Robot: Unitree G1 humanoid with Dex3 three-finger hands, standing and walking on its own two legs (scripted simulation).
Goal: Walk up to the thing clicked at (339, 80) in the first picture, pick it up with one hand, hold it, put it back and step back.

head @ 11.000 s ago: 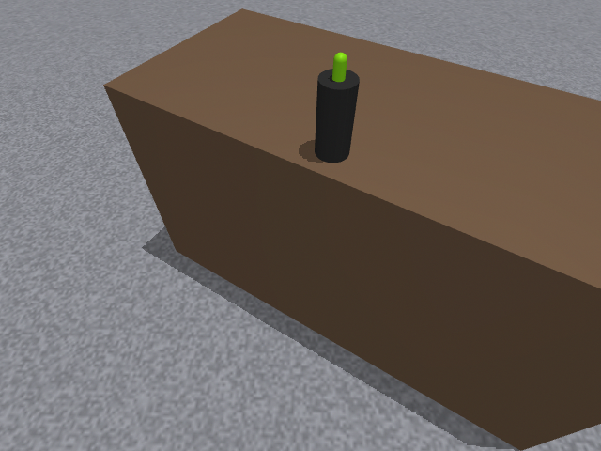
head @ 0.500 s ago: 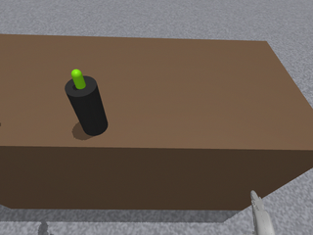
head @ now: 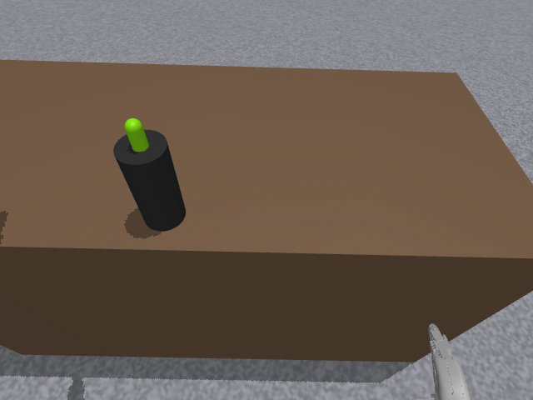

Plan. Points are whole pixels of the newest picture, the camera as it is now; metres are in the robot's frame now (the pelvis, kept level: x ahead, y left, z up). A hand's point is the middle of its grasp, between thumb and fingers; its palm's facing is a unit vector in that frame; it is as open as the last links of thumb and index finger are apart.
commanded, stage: approach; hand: left
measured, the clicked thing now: (150, 174) +0.43 +0.19 +0.09
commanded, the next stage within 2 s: close in in 0.38 s
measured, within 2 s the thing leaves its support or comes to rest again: neither
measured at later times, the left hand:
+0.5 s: hand (84, 202) +0.39 +0.29 +0.07, palm faces +0.07 -1.00 +0.04, open 17.7 cm
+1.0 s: hand (140, 202) +0.41 +0.21 +0.05, palm faces +0.12 -0.99 +0.00, open 17.5 cm
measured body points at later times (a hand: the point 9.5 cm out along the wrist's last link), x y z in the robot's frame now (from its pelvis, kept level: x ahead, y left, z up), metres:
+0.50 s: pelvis -0.01 +0.00 -0.02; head +0.05 +0.02 +0.43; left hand +0.38 +0.34 +0.07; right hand +0.14 -0.26 -0.08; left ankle -0.02 +0.12 -0.73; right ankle -0.02 -0.14 -0.73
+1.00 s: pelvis -0.01 -0.01 -0.03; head +0.05 +0.00 +0.41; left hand +0.39 +0.26 +0.05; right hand +0.14 -0.27 -0.09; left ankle -0.02 +0.12 -0.73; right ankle -0.02 -0.14 -0.73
